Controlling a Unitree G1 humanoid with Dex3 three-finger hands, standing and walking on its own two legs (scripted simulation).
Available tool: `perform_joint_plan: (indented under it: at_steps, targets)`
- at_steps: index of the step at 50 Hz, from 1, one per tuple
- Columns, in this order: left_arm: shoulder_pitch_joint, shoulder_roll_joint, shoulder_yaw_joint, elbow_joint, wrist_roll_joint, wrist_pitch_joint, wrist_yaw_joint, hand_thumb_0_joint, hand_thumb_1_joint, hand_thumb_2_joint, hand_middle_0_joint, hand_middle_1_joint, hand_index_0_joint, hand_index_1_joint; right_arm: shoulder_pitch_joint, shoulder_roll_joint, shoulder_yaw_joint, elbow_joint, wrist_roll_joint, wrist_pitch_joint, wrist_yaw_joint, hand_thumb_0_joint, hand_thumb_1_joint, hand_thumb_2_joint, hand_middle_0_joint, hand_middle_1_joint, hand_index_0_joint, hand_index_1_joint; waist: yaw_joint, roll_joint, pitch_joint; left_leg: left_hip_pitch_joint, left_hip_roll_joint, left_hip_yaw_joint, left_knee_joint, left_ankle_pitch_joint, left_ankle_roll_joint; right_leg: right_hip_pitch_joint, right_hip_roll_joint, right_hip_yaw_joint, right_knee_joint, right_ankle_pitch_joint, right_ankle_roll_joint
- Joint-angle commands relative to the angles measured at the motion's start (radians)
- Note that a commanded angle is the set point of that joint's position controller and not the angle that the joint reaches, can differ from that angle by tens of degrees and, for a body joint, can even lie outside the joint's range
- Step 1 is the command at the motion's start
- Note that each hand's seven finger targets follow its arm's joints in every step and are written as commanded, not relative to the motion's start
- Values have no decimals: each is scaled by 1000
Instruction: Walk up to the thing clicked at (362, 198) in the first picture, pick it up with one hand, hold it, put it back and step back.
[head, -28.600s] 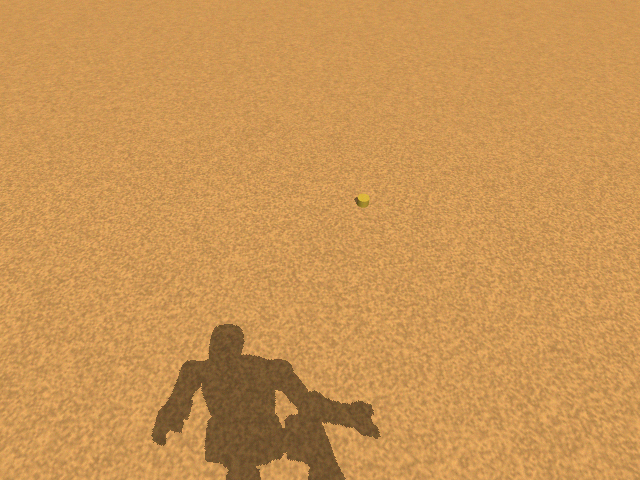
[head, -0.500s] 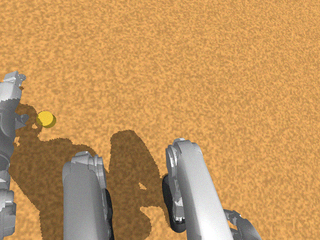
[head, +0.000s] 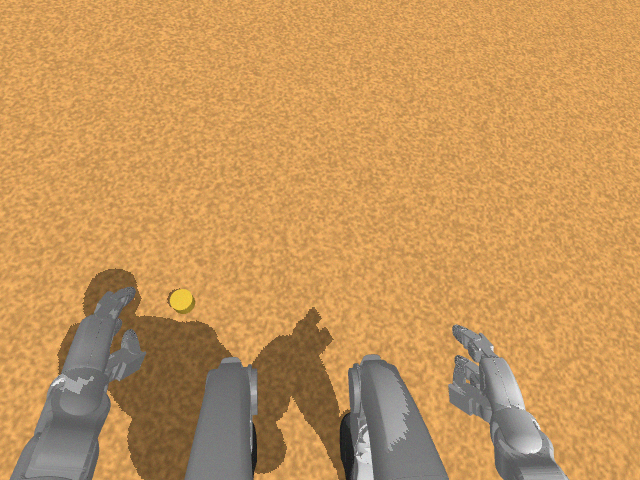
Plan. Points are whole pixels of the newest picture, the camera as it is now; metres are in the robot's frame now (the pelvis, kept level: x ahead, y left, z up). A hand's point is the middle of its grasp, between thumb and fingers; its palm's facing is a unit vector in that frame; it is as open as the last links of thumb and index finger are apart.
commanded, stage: home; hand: left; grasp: from above
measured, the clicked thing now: (182, 301) +0.48 +0.28 -0.55
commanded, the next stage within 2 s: none
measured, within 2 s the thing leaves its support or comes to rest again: neither
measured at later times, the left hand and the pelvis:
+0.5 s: hand (97, 379) +0.23 +0.19 +0.09, palm faces +0.10 -0.97 -0.21, open 7.4 cm; pelvis +0.07 +0.00 +0.14, yaw +2 degrees
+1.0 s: hand (96, 402) +0.21 +0.18 +0.10, palm faces +0.11 -0.97 -0.21, open 7.4 cm; pelvis +0.06 +0.00 +0.15, yaw +3 degrees
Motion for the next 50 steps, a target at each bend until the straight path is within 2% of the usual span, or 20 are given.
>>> perform_joint_plan:
  at_steps: [1, 2, 3, 8, 11, 15, 16, 20, 22, 26, 28, 29, 30, 37, 41, 45, 46, 50]
  targets:
    - [-22, 121, 72, -255, -93, 15, 31, 0, 900, 899, -199, -298, -199, -298, 69, -133, -44, -114, 9, -58, -50, 0, -900, -900, 200, 300, 200, 300, -30, 92, -366, 487, -15, -2, -377, 75, 32, 333, 29, 15, -349, 119, -46]
    - [0, 97, 65, -264, -108, 28, 32, 0, 900, 899, -199, -298, -199, -298, 83, -128, -40, -116, 11, -63, -57, 0, -900, -900, 200, 300, 200, 300, -35, 84, -362, 518, -13, 0, -396, 115, 31, 363, 29, 15, -368, 153, -47]
    - [30, 99, 78, -289, -125, 40, 36, 0, 900, 899, -199, -298, -199, -298, 88, -124, -35, -122, 11, -69, -65, 0, -900, -900, 200, 300, 200, 300, -24, 83, -373, 545, -15, 1, -416, 149, 30, 405, 31, 12, -389, 180, -46]
    - [142, 33, 78, -349, -194, 96, 40, 0, 900, 899, -199, -298, -199, -298, 126, -103, -14, -130, 8, -98, -114, 0, -900, -900, 200, 300, 200, 300, -30, 73, -308, 668, -16, 10, -528, 254, 26, 555, 32, 8, -512, 264, -43]
    - [234, 5, 78, -388, -223, 122, 38, 0, 900, 899, -199, -298, -199, -298, 144, -94, -5, -140, 2, -116, -137, 0, -900, -900, 200, 300, 200, 300, -17, 80, -246, 733, -17, 10, -607, 274, 23, 628, 33, 1, -582, 284, -40]
    - [338, -28, 64, -461, -244, 150, 32, 0, 900, 899, -199, -298, -199, -298, 177, -84, -3, -165, -2, -135, -159, 0, -900, -900, 200, 300, 200, 300, -13, 67, -209, 819, -22, 27, -677, 363, 21, 735, 40, -12, -667, 359, -37]
    - [371, -26, 71, -493, -249, 155, 31, 0, 899, 898, -199, -297, -199, -297, 179, -82, -3, -172, -3, -140, -163, 0, -900, -900, 200, 300, 200, 300, -1, 74, -201, 836, -25, 36, -687, 380, 23, 761, 40, -13, -685, 377, -37]
    - [453, -52, 47, -520, -243, 171, 19, 0, 900, 899, -199, -298, -199, -298, 185, -79, -7, -184, -11, -157, -172, 0, -900, -900, 200, 300, 200, 300, -4, 33, -144, 873, -26, 34, -734, 406, 26, 805, 43, -24, -739, 398, -33]
    - [470, -57, 44, -537, -241, 173, 11, 0, 900, 899, -199, -298, -199, -298, 182, -81, -9, -189, -15, -164, -173, 0, -900, -900, 200, 300, 200, 300, 2, 28, -91, 873, -28, 37, -763, 367, 27, 807, 44, -28, -763, 359, -34]
    - [487, -58, 37, -555, -236, 175, -6, 0, 900, 899, -199, -298, -199, -298, 178, -91, -19, -192, -20, -180, -172, 0, -900, -900, 200, 300, 200, 300, 5, 21, -53, 894, -27, 41, -791, 360, 25, 816, 45, -39, -783, 340, -31]
    - [472, -60, 31, -553, -236, 173, -15, 0, 900, 899, -199, -298, -199, -298, 179, -97, -24, -188, -23, -187, -171, 0, -900, -900, 200, 300, 200, 300, -9, 4, -59, 907, -28, 43, -790, 377, 26, 824, 45, -37, -783, 358, -29]
    - [469, -53, 37, -542, -231, 173, -16, 0, 900, 899, -199, -298, -199, -298, 177, -96, -23, -188, -24, -191, -171, 0, -900, -900, 200, 300, 200, 300, -3, 3, -44, 902, -30, 45, -786, 377, 28, 822, 41, -33, -787, 362, -27]
    - [463, -60, 32, -531, -232, 171, -21, 0, 900, 899, -199, -298, -199, -298, 181, -100, -25, -184, -27, -195, -170, 0, -900, -900, 200, 300, 200, 300, -10, -8, -43, 904, -32, 47, -784, 373, 29, 823, 40, -33, -788, 358, -26]
    - [437, -44, 44, -536, -223, 161, -26, 0, 897, 897, -199, -298, -199, -298, 153, -105, -25, -178, -30, -212, -166, 0, -900, -900, 200, 300, 200, 300, 9, 14, -27, 909, -33, 47, -805, 316, 26, 828, 36, -29, -799, 309, -23]
    - [431, -40, 44, -543, -221, 159, -25, 0, 898, 898, -199, -298, -199, -298, 150, -101, -21, -170, -32, -218, -166, 0, -900, -900, 200, 300, 200, 300, 7, 22, -42, 911, -39, 54, -800, 301, 29, 837, 31, -21, -808, 306, -21]
    - [441, -50, 32, -539, -220, 158, -23, 0, 897, 898, -199, -298, -199, -298, 150, -102, -21, -169, -31, -218, -166, 0, -900, -900, 200, 300, 200, 300, 6, 24, -51, 925, -31, 44, -806, 324, 25, 835, 36, -28, -791, 316, -26]
    - [439, -44, 40, -546, -220, 157, -21, 0, 900, 899, -199, -299, -199, -298, 147, -102, -22, -168, -31, -219, -166, 0, -901, -900, 200, 300, 200, 300, 15, 23, -49, 921, -31, 46, -805, 329, 25, 835, 36, -28, -792, 318, -27]
    - [443, -44, 39, -543, -224, 155, -22, 0, 900, 899, -199, -299, -199, -299, 149, -101, -22, -162, -32, -219, -168, 0, -901, -900, 200, 300, 200, 300, 12, 14, -67, 924, -33, 50, -795, 335, 27, 846, 34, -23, -795, 328, -24]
